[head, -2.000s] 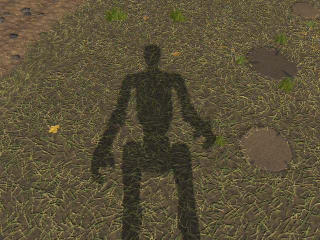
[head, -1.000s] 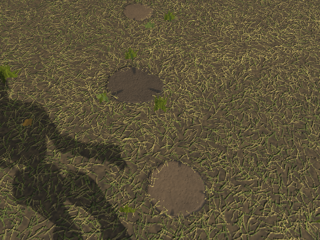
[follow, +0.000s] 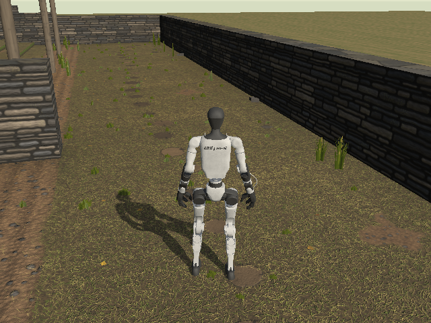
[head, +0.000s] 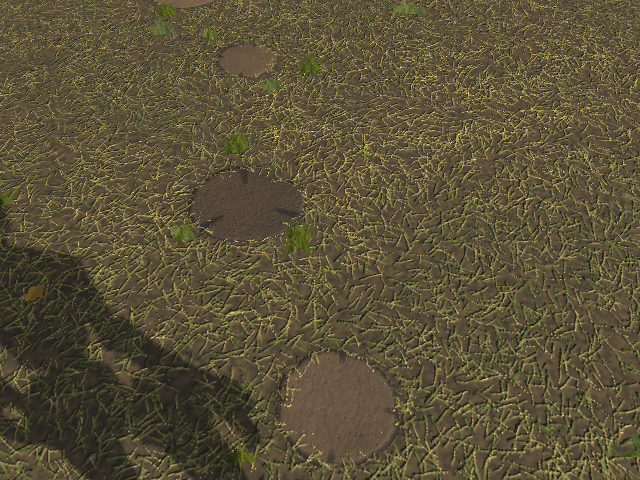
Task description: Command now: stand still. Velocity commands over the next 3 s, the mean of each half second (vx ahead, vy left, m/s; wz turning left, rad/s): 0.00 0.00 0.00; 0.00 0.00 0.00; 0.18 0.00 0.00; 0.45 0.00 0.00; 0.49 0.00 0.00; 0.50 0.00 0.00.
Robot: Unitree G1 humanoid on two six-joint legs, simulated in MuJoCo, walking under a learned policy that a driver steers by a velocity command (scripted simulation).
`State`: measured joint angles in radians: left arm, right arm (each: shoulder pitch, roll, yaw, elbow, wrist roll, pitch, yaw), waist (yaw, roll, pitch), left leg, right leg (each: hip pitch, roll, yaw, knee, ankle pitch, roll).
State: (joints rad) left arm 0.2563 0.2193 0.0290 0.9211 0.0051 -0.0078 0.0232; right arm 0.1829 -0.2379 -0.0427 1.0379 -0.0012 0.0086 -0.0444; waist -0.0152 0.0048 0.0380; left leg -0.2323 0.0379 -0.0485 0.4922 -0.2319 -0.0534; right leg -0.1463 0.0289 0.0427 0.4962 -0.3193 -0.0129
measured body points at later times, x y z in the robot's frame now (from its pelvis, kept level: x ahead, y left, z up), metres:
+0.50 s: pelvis +0.00 +0.00 +0.00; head +0.01 +0.00 +0.45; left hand +0.01 +0.25 -0.15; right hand +0.02 -0.25 -0.15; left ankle +0.02 +0.15 -0.74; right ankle -0.03 -0.11 -0.74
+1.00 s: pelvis +0.00 +0.01 +0.00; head +0.01 +0.01 +0.45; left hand -0.02 +0.24 -0.16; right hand +0.01 -0.23 -0.16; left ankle +0.02 +0.15 -0.74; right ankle -0.03 -0.11 -0.74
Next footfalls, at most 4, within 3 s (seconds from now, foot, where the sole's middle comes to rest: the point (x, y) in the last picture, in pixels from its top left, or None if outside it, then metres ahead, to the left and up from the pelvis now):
1.84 right None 0.44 -0.09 -0.77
2.40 left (269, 377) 0.76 0.14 -0.77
2.94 right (363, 270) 1.07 -0.09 -0.77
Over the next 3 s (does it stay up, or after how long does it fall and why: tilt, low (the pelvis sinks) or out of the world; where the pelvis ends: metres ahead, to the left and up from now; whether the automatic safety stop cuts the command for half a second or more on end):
stays up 0.92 0.00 -0.01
